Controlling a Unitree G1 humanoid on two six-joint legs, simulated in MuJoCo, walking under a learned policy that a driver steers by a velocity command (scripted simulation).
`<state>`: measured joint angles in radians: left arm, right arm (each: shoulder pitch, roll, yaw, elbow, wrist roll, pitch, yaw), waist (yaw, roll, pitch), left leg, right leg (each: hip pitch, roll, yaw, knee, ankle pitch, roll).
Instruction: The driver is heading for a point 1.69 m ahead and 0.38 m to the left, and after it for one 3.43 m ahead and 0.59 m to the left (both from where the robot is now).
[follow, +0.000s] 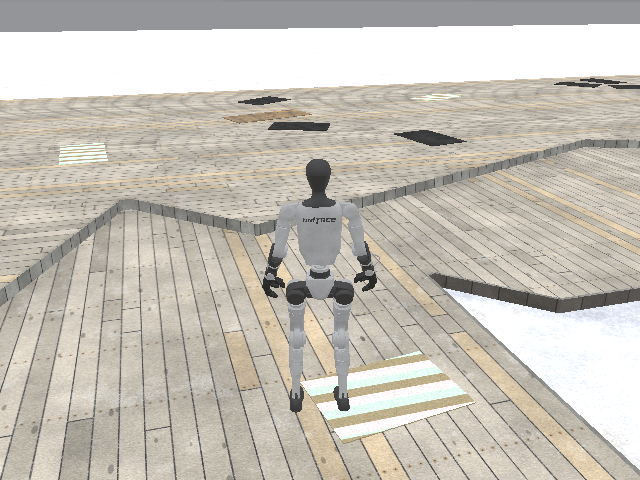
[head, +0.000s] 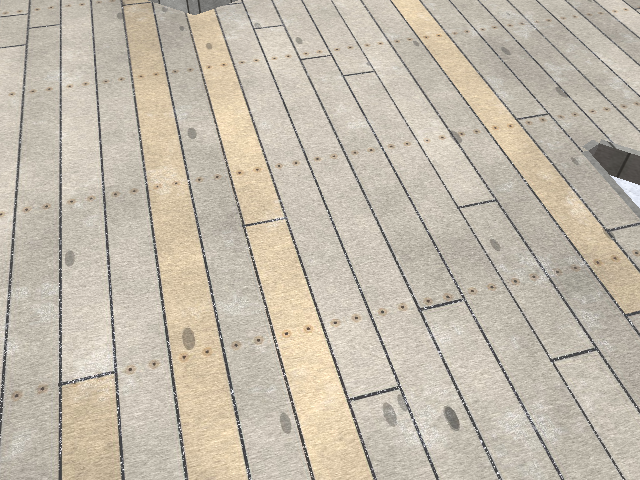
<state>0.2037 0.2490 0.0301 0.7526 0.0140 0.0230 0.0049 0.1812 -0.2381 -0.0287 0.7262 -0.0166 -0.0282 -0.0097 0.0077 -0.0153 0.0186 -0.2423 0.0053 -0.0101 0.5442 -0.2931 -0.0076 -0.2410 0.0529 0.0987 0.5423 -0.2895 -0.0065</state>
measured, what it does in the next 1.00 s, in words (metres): stands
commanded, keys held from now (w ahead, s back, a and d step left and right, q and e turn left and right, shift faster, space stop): no key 0.86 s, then w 0.14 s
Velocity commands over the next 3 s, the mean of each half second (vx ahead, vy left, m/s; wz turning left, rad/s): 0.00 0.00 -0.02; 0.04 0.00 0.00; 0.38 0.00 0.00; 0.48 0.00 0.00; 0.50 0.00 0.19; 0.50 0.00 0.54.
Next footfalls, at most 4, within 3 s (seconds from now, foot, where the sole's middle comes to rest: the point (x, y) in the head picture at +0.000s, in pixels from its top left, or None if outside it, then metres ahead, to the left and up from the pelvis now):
1.18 right None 0.11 -0.13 -0.77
1.66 left None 0.48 0.10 -0.77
2.22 right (387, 363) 0.79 -0.13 -0.77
2.78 left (276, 275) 1.05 0.14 -0.77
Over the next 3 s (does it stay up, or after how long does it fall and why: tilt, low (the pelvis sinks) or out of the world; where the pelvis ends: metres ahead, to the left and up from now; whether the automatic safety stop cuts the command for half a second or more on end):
stays up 1.03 0.07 0.01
